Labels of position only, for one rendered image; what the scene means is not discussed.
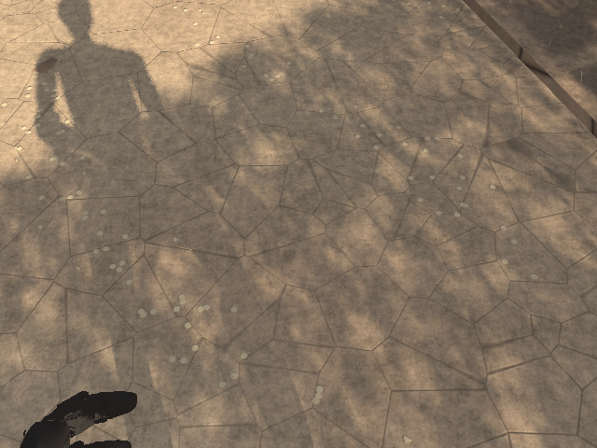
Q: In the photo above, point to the left robot hand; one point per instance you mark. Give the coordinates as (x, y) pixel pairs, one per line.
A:
(75, 415)

